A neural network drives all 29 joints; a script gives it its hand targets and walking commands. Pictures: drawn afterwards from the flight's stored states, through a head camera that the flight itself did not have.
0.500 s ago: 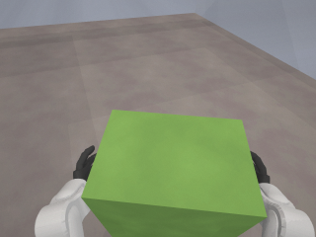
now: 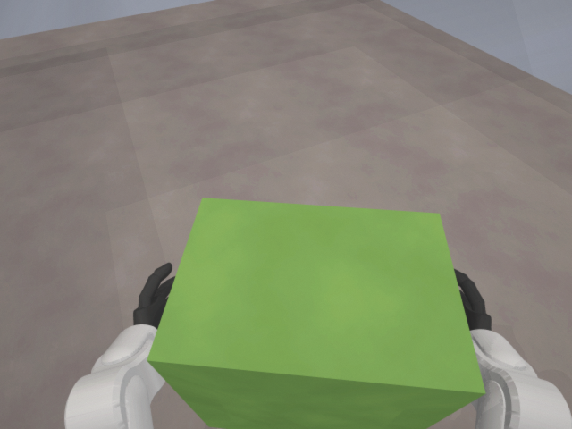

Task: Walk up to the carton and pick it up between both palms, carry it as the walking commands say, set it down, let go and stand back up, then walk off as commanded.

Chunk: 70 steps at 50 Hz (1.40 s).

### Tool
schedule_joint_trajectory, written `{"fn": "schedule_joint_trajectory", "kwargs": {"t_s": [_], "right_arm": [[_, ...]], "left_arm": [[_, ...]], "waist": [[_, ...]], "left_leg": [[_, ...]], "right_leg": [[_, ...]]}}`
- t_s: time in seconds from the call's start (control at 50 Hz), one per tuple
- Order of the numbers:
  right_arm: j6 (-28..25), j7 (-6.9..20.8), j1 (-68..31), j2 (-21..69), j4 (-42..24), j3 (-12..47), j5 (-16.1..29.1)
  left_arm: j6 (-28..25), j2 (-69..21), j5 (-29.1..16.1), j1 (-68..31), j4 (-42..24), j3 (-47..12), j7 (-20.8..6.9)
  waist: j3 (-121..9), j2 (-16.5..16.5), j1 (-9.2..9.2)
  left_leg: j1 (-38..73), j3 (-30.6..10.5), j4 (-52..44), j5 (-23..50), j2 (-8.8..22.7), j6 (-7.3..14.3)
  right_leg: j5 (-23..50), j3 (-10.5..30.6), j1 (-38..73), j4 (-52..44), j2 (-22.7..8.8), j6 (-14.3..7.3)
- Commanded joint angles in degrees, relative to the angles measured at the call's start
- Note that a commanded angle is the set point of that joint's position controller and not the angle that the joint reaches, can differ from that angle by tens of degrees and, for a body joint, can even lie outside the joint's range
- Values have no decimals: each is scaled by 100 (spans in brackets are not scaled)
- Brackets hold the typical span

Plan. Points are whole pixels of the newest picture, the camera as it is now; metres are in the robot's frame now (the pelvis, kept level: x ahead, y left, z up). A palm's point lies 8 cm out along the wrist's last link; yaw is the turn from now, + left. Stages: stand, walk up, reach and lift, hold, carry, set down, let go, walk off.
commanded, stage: carry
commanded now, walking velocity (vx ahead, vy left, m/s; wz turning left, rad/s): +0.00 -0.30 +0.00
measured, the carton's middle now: (308, 334) +0.26 -0.01 +0.03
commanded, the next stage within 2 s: none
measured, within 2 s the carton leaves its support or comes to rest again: neither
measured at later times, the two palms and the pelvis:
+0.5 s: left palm (208, 342) +0.22 +0.11 +0.10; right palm (541, 356) +0.21 -0.26 +0.08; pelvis -0.02 -0.07 +0.01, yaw +0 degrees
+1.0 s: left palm (207, 371) +0.19 +0.10 +0.10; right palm (570, 379) +0.18 -0.26 +0.10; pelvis -0.05 -0.07 +0.01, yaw +0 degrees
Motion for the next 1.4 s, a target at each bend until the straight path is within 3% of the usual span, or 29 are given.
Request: {"fn": "schedule_joint_trajectory", "kwargs": {"t_s": [0.0, 0.02, 0.04, 0.08, 0.2, 0.22, 0.26, 0.28, 0.32, 0.4, 0.46, 0.5, 0.54, 0.56, 0.62, 0.64, 0.7, 0.72, 0.78, 0.84, 0.88, 0.9, 0.98, 1.04, 1.16, 1.22, 1.24, 1.32, 1.38], "right_arm": [[-84, 831, -2054, 4129, -1068, 4749, 1615], [-149, 838, -2223, 3890, -1178, 4608, 1600], [-131, 849, -2181, 3973, -796, 4449, 1587], [-107, 907, -2224, 4097, -786, 4480, 1527], [-116, 931, -2082, 4019, -886, 4493, 1501], [-102, 898, -2134, 4057, -934, 4596, 1503], [-69, 867, -2327, 4146, -1045, 4729, 1529], [-36, 824, -2346, 4178, -933, 4720, 1477], [-50, 814, -2482, 4123, -1082, 4758, 1530], [-68, 742, -2680, 4237, -1375, 4893, 1604], [-57, 703, -2971, 4119, -1606, 5003, 1656], [-30, 738, -2750, 3976, -1512, 4826, 1640], [-61, 751, -2777, 4001, -1358, 4701, 1642], [-18, 752, -2409, 3937, -1109, 4641, 1544], [-3, 792, -2620, 3811, -1262, 4675, 1559], [-7, 774, -2656, 3993, -1156, 4663, 1601], [97, 783, -2467, 3720, -783, 4502, 1443], [104, 751, -2461, 3705, -812, 4534, 1406], [98, 769, -2647, 3842, -818, 4678, 1493], [130, 762, -2596, 3575, -760, 4509, 1356], [107, 743, -2941, 3714, -872, 4631, 1434], [93, 737, -2980, 3693, -926, 4619, 1482], [78, 763, -2944, 3783, -821, 4516, 1410], [34, 773, -2886, 3757, -779, 4660, 1444], [43, 775, -2721, 3765, -662, 4619, 1408], [35, 755, -2712, 3629, -913, 4566, 1463], [19, 747, -2997, 3722, -869, 4571, 1395], [79, 740, -2701, 3582, -793, 4498, 1380], [21, 723, -3262, 3721, -963, 4626, 1468]], "left_arm": [[29, -4408, -1366, -2446, -1448, -5201, -271], [70, -4475, -1302, -2349, -1309, -5229, -274], [62, -4285, -1270, -2753, -1440, -5215, -247], [87, -4376, -1241, -2774, -1294, -5256, -250], [62, -4451, -1275, -2707, -1637, -5415, -131], [70, -4444, -1314, -2767, -1641, -5368, -159], [104, -4394, -1251, -2822, -1463, -5109, -201], [113, -4450, -1299, -2894, -1381, -5182, -208], [110, -4463, -1226, -2755, -1394, -5111, -215], [45, -4399, -1291, -2531, -1377, -5001, -299], [34, -4313, -1278, -2417, -1212, -4876, -310], [79, -4268, -1184, -2177, -1150, -4982, -225], [78, -4277, -1337, -2653, -1443, -5051, -263], [82, -4205, -1355, -2707, -1537, -5104, -256], [128, -4094, -1189, -2387, -1388, -5006, -200], [119, -4213, -1256, -2684, -1525, -5115, -168], [204, -3970, -1097, -2609, -1206, -5005, -142], [240, -3937, -1103, -2511, -1048, -4934, -153], [198, -3961, -1078, -2594, -964, -4846, -167], [261, -3854, -1069, -2541, -874, -4855, -179], [246, -4054, -1067, -2583, -639, -4833, -208], [244, -3966, -1071, -2624, -752, -4815, -207], [185, -4074, -1193, -3035, -1010, -4992, -191], [136, -3879, -1135, -2842, -973, -4911, -217], [122, -3971, -1150, -2862, -875, -4858, -233], [199, -3946, -1139, -2645, -858, -4915, -208], [165, -4028, -1150, -2812, -749, -4850, -222], [197, -3885, -1109, -2637, -832, -4857, -184], [184, -4041, -1121, -2778, -648, -4786, -239]], "waist": [[-2039, -510, -126], [-1779, 1928, -56], [-1576, 1697, 41], [-1201, 571, -9], [-1932, 1853, 250], [-1836, 1367, 293], [-1966, -975, 135], [-1692, -1407, 121], [-1295, -721, 209], [-1818, -1426, 211], [-1770, -1995, 174], [-2029, -890, 131], [-2012, 242, 211], [-1727, 347, 251], [-1938, 110, 237], [-1939, 413, 224], [-1420, 359, 225], [-1507, -201, 229], [-1461, -644, 190], [-1277, -100, 220], [-1229, -515, 226], [-1262, -76, 235], [-1397, 47, 246], [-1466, -416, 208], [-1401, -545, 191], [-1462, -98, 225], [-1472, -518, 209], [-1472, -42, 223], [-1560, -467, 224]], "left_leg": [[2416, -791, -2914, 2925, 714, 544], [3010, -2837, -3435, 4789, 2403, 1117], [2610, -3074, -3283, 5472, 2811, 1682], [1652, -2170, -3255, 4130, 2191, 1609], [1537, -572, -2241, 4294, 1335, 732], [1413, -309, -1846, 3855, 1041, 546], [-85, 190, -396, 14, 179, 127], [-231, -138, 169, -685, 41, 188], [-205, -138, -57, -423, 21, 169], [-143, -8, -389, 204, -180, 238], [468, -65, -1947, 1242, -129, 374], [1623, -180, -2679, 2334, 198, 438], [1847, -975, -2702, 3437, 912, 629], [1485, -902, -2579, 3522, 861, 643], [1280, -371, -2256, 2883, 513, 527], [1269, -294, -2261, 2867, 424, 488], [969, -401, -2526, 1755, 357, 503], [1031, -319, -2427, 1680, 313, 510], [1050, -279, -2332, 1194, 202, 474], [961, -383, -2566, 1248, 206, 547], [1065, -469, -2686, 1213, 347, 561], [960, -397, -2680, 1412, 272, 503], [1029, -481, -2731, 1521, 333, 572], [1253, -357, -2432, 1832, 249, 523], [876, -325, -2391, 1709, 219, 494], [1196, -444, -2525, 1776, 317, 544], [1252, -381, -2404, 1896, 292, 566], [1213, -379, -2515, 1949, 294, 566], [1328, -424, -2399, 2226, 326, 614]], "right_leg": [[2683, 673, 1, -30, -814, -306], [-694, 168, -1820, 1109, -61, 277], [-1244, 1080, -1710, 2322, -344, 239], [-1025, 1333, -1097, 2638, -359, 218], [378, 45, 644, -1229, -196, 286], [957, 161, 1152, -2104, -273, 261], [3882, 2518, 2169, -2327, -2057, -200], [4428, 2612, 1852, -2144, -2064, -504], [3563, 2178, 1546, -2282, -1813, -609], [5046, 1810, 2120, -1815, -1594, -450], [4759, 1588, 1839, -1631, -1552, -352], [3693, 1169, 1277, -1231, -1189, -137], [1666, 818, 761, -837, -752, 158], [1324, 757, 906, -1194, -712, 206], [2359, 993, 1151, -1265, -892, 56], [2579, 967, 1281, -1130, -959, -10], [1418, 1053, 922, -1688, -950, 38], [1517, 1228, 964, -1804, -1021, -13], [823, 1402, 763, -2106, -1184, -77], [617, 1295, 569, -2084, -1104, -76], [487, 1263, 539, -2149, -967, -99], [751, 1255, 682, -2014, -1068, -29], [773, 1113, 694, -1720, -971, 3], [1263, 1298, 658, -1983, -1038, -74], [1553, 1260, 984, -1891, -1090, -98], [1286, 1190, 813, -1781, -1015, -119], [1304, 1141, 687, -1882, -943, -73], [1348, 1132, 754, -1772, -935, -66], [1546, 1132, 772, -1667, -917, -87]]}}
